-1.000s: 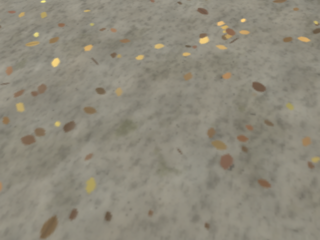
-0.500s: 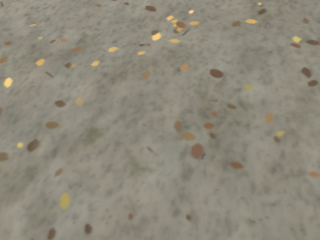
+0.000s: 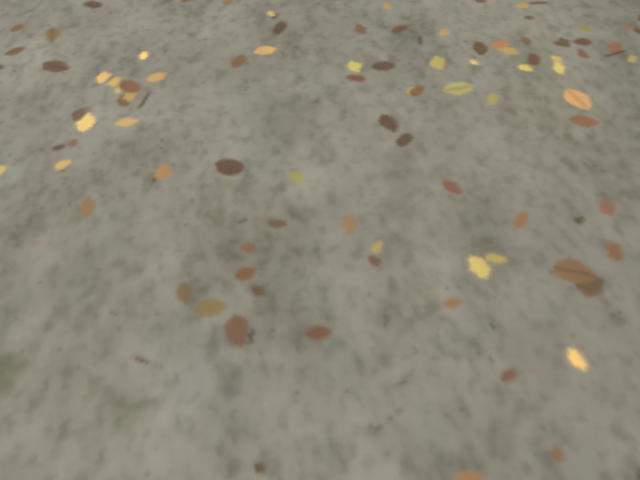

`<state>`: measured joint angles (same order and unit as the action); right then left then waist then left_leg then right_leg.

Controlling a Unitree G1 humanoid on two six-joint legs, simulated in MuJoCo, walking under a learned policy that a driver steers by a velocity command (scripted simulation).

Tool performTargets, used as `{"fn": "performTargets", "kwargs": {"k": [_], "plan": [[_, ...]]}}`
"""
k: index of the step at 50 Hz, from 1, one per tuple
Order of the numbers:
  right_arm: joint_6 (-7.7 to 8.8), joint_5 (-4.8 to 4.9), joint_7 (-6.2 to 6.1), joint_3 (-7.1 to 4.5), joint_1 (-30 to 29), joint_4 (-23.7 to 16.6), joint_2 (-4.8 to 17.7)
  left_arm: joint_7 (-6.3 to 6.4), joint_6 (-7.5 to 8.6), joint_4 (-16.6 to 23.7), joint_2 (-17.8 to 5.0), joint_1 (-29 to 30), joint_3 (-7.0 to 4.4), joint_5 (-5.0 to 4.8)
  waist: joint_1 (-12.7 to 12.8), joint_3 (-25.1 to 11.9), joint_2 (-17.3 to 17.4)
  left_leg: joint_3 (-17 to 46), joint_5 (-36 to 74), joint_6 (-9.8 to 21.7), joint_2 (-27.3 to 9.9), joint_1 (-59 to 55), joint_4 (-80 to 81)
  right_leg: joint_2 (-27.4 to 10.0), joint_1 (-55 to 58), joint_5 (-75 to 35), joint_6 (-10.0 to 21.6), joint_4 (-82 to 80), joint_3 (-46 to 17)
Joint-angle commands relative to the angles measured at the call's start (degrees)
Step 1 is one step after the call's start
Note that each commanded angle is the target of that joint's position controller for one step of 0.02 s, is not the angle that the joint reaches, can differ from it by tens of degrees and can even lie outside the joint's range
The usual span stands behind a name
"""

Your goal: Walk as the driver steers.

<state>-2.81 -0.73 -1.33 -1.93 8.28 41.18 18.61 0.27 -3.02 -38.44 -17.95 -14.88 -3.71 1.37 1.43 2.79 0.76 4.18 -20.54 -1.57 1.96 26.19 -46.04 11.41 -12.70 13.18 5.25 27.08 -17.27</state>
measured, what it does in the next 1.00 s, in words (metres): walks ahead, turning left: left foot, then right foot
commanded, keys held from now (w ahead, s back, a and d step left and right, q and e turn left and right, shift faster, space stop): shift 0.30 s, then w+shift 0.10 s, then w+q+shift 0.60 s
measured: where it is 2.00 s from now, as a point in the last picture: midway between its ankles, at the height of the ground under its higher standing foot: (154, 214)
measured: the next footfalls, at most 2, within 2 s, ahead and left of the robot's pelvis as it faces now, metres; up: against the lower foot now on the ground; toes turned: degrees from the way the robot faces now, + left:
left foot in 0.10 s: +0.07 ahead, +0.12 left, +0.00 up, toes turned -6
right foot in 0.48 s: +0.04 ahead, -0.08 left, +0.00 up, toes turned -1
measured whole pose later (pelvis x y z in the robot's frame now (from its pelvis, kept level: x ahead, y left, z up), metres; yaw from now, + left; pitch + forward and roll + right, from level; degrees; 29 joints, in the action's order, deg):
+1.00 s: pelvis +0.36 +0.10 -0.04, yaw +22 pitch +0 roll +1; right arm 0.0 -1.2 2.1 -3.6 11.6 44.4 18.6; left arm 0.1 5.7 -49.5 -13.1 -19.8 0.0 2.2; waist 0.6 3.1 1.4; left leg -6.5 -17.0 11.7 10.3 24.7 -40.6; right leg -2.3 -12.6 18.4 0.7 80.5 -0.2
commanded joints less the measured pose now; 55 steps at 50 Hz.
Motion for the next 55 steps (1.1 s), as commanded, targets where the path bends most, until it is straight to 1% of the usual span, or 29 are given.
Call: {"fn": "performTargets", "kwargs": {"k": [1,4,5,6,7,9,12,15,16,18,20,22,23,24,25,26,28,31,36,39,42,44,45,46,47,48,50,52,55], "plan": [[1.27,0.55,-0.14,-0.92,-1.41,-4.36,5.29,0.26,0.49,2.14,-8.92,-1.38,-2.10,0.27,0.54,-5.18,-6.82,-0.25,-1.84,1.30,0.25,-3.31,4.91,-17.12,5.31,-32.22,5.85,-2.28,-14.00],[1.97,0.24,-0.75,-0.54,3.44,-2.95,4.14,0.71,0.71,1.45,-7.83,1.57,-1.26,-0.84,-3.20,-4.76,-5.48,-0.10,9.10,2.90,-0.38,-16.46,24.20,-14.00,0.95,-23.33,1.59,-0.34,-13.27],[2.43,-0.45,-1.31,-0.66,2.96,-3.05,5.66,0.74,1.19,1.11,-5.83,-0.16,-0.58,-0.95,-2.10,-5.47,-0.53,6.17,12.71,4.08,-6.41,-22.50,28.76,-11.39,-3.11,-11.05,-1.38,2.77,-10.06],[2.52,-0.79,-1.63,-0.56,-0.18,-4.88,8.68,0.56,1.60,0.98,-2.13,-5.09,0.42,-0.82,1.04,-6.93,11.25,20.51,22.89,8.07,-19.55,-27.57,31.24,-4.77,-9.41,11.76,-4.19,11.33,-0.94],[2.10,-0.46,-0.98,-0.99,3.07,-3.43,9.75,1.12,0.98,0.23,-7.86,-3.36,-1.17,-0.52,-1.66,-6.72,10.33,24.51,31.75,15.50,-22.81,-21.56,28.77,-1.05,-8.87,21.81,-4.39,17.16,5.61],[2.53,0.27,-0.27,0.06,2.34,-2.43,5.25,0.82,0.58,-1.33,-6.79,-1.22,-1.14,-0.25,-1.20,-3.66,4.60,17.28,28.10,14.73,-18.03,-18.13,28.64,-4.02,-8.16,17.33,-5.39,23.75,5.53],[2.62,-0.44,-0.55,0.40,0.81,-1.62,4.45,-0.26,0.06,-3.47,-4.40,-1.65,-0.31,-0.71,-0.42,-3.53,8.09,9.06,30.80,11.42,-12.02,-17.74,27.75,-4.63,-6.10,13.70,-7.23,22.72,8.18],[2.47,-0.44,-0.20,0.46,2.75,0.03,4.14,-0.10,-0.22,-4.78,-2.54,0.60,0.82,-1.00,-1.68,-4.20,8.37,7.51,32.25,11.45,-11.15,-19.63,26.20,-6.70,-3.32,13.75,-7.74,13.25,12.37],[2.20,-0.75,0.14,-0.24,5.95,1.14,5.76,-0.04,-0.07,-5.27,-2.48,0.64,1.12,-0.66,-3.04,-6.25,9.28,8.95,17.94,11.93,-10.86,-21.07,28.16,-6.44,-2.48,14.54,-7.17,11.07,14.86],[1.10,-1.12,1.01,-2.08,9.95,2.96,9.18,-0.76,0.72,-4.77,-4.96,3.75,0.71,0.41,-4.98,-2.41,11.71,16.11,-15.90,13.64,-12.57,-19.61,34.27,-6.31,-6.24,17.38,-5.18,11.43,17.72],[0.97,-0.87,1.56,-2.45,8.96,3.03,8.39,-1.43,1.97,-4.72,-3.88,5.56,1.24,0.19,-4.10,2.44,9.83,18.39,-20.90,14.15,-13.86,-14.66,36.90,-7.71,-5.24,15.51,-2.94,7.45,18.35],[1.34,0.20,1.82,-2.67,4.39,2.48,7.15,-0.95,3.93,-7.40,-1.41,-1.09,1.74,0.28,1.58,3.47,4.93,15.48,-16.31,12.42,-9.69,-4.46,32.85,-7.57,9.23,6.01,-0.16,-7.78,19.88],[1.91,0.40,1.65,-2.80,0.65,1.21,5.98,-0.20,4.98,-9.95,-3.07,-8.88,1.17,0.54,5.89,2.53,1.50,13.07,-14.11,9.84,-6.57,6.86,26.28,-10.05,22.93,3.37,1.26,-11.25,16.53],[3.11,1.06,1.93,-1.68,-3.73,-1.80,0.88,0.96,5.84,-11.51,-8.67,-15.94,-0.16,1.42,9.30,0.36,-10.24,4.73,-11.83,6.46,-0.47,18.96,9.01,-23.68,33.24,18.01,2.59,-18.80,1.82],[3.97,1.37,1.76,-1.08,-5.93,-3.90,-0.34,1.30,6.22,-10.87,-12.69,-13.67,-1.35,1.29,8.45,2.89,-11.66,-0.12,-6.73,6.05,2.81,28.10,-2.66,-34.35,29.85,30.32,6.27,-22.58,-15.39],[4.34,0.58,1.93,-1.62,-6.85,-4.42,2.56,1.44,6.51,-10.79,-10.47,-11.13,-1.08,1.50,6.28,5.57,-6.65,3.78,-2.33,6.80,-2.21,29.05,-8.25,-35.64,24.57,31.45,7.98,-21.87,-14.17],[4.33,0.51,3.26,-2.38,-0.71,-0.67,3.81,0.90,7.72,-8.73,-5.42,-4.57,0.28,0.82,2.04,4.41,-5.34,3.83,4.73,5.74,-3.33,27.17,-13.07,-29.35,23.54,20.51,3.48,-21.83,-2.57],[3.25,-1.01,4.92,-2.41,-0.58,-0.15,2.67,0.74,8.78,-9.75,-4.24,-6.98,0.89,0.15,1.97,3.10,-5.65,-0.41,9.50,4.95,-3.95,27.03,-20.90,-24.95,21.29,7.32,0.51,-21.93,10.20],[2.81,-0.85,6.38,-1.08,-9.83,-4.26,0.60,-0.12,9.83,-12.45,-2.25,-11.24,1.84,0.67,3.13,8.77,-4.84,-6.89,15.33,5.19,-4.26,27.63,-15.96,-21.84,15.02,-7.70,-1.36,-24.57,22.38],[2.96,-1.08,7.18,0.36,-14.39,-6.81,-1.00,0.48,10.23,-14.04,-2.87,-12.30,2.24,0.52,2.69,9.59,-4.21,-13.98,16.05,7.48,-3.45,21.32,-4.74,-21.54,15.32,-29.31,-3.69,-23.56,28.58],[2.75,-0.85,6.63,0.33,-9.27,-5.96,0.66,2.17,9.79,-14.07,-6.95,-12.68,1.49,0.64,-2.46,2.06,-8.37,-19.16,13.10,11.19,2.89,5.68,1.00,-23.90,19.43,-77.44,-5.34,-10.17,31.91],[2.84,-0.59,5.66,-1.67,9.32,-0.85,5.09,2.98,7.99,-12.32,-10.88,-8.30,0.02,1.31,-12.49,-7.95,-10.55,-15.99,5.00,14.49,5.65,-12.86,1.00,-26.88,16.60,-85.59,-4.23,13.74,30.43],[3.37,-0.59,4.74,-3.53,22.14,3.15,8.43,2.33,7.62,-10.86,-11.71,-5.36,-0.48,1.20,-18.14,-13.03,-8.89,-10.78,4.04,16.75,5.54,-28.96,7.15,-26.03,7.59,-74.00,-3.02,31.67,29.40],[3.25,0.04,3.28,-4.87,21.41,4.69,10.98,0.65,8.19,-10.30,-6.13,-4.51,0.59,1.62,-14.29,-11.26,0.89,-0.03,-0.85,18.47,-1.04,-39.21,10.39,-16.87,-9.23,-14.01,-2.48,51.04,28.18],[2.26,-1.34,2.99,-6.08,15.65,2.71,16.90,-0.31,9.75,-3.55,-0.96,-4.38,2.06,0.17,-7.37,-14.41,12.97,34.38,-9.10,28.47,-14.17,-49.74,20.51,-8.03,-33.19,13.70,-5.01,70.02,20.90],[2.34,-0.39,2.89,-6.37,16.85,1.97,15.11,-0.35,11.12,-0.94,-4.96,2.45,1.76,0.65,-10.83,-15.12,2.17,41.99,-13.82,28.26,-15.94,-48.18,29.62,-11.17,-38.19,6.71,-3.86,68.86,11.51],[3.39,-0.52,2.14,-5.20,14.24,3.55,9.75,-0.35,11.84,-0.76,-4.78,2.41,2.22,0.85,-4.45,-2.14,-6.23,33.54,-6.33,23.93,-13.86,-29.80,34.66,-15.97,-34.35,2.81,-4.11,57.69,12.03],[4.94,-0.37,1.29,-3.97,9.89,2.94,7.28,-0.62,9.41,-1.08,-3.50,-0.13,2.74,3.02,0.81,1.50,-6.59,23.64,0.58,22.32,-7.95,-16.72,35.27,-18.52,-28.20,5.60,-6.38,52.09,12.25],[7.05,0.76,1.65,-3.44,10.23,2.71,7.09,-1.25,6.91,3.05,-2.06,6.77,3.48,3.47,0.90,5.26,-4.29,17.42,5.65,21.60,-3.09,-3.89,38.58,-20.07,-25.70,3.68,-9.03,39.54,16.25]]}}
Over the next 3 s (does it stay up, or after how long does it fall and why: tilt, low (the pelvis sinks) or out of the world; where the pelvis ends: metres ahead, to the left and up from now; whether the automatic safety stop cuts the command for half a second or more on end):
stays up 1.27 0.62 0.00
